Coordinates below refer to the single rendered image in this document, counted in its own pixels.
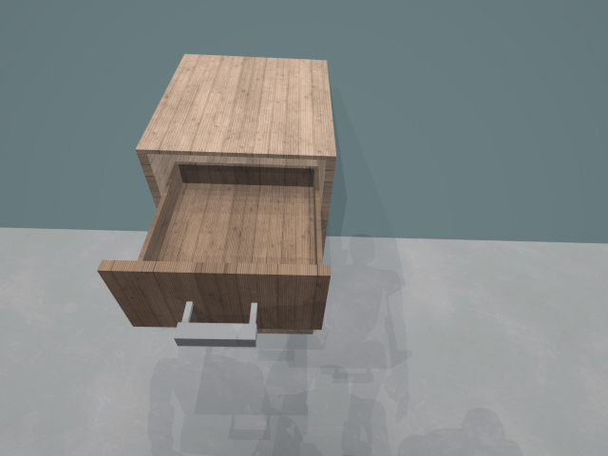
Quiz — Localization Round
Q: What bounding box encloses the drawer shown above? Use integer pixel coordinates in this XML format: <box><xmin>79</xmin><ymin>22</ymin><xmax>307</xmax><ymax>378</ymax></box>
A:
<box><xmin>97</xmin><ymin>161</ymin><xmax>331</xmax><ymax>330</ymax></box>

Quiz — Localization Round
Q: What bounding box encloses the handle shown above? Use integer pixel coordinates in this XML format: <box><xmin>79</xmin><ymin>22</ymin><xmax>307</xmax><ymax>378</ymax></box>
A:
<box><xmin>174</xmin><ymin>301</ymin><xmax>257</xmax><ymax>347</ymax></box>

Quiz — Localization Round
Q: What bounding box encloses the cabinet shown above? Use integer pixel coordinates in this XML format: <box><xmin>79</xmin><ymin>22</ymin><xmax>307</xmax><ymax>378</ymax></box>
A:
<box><xmin>136</xmin><ymin>54</ymin><xmax>336</xmax><ymax>334</ymax></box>

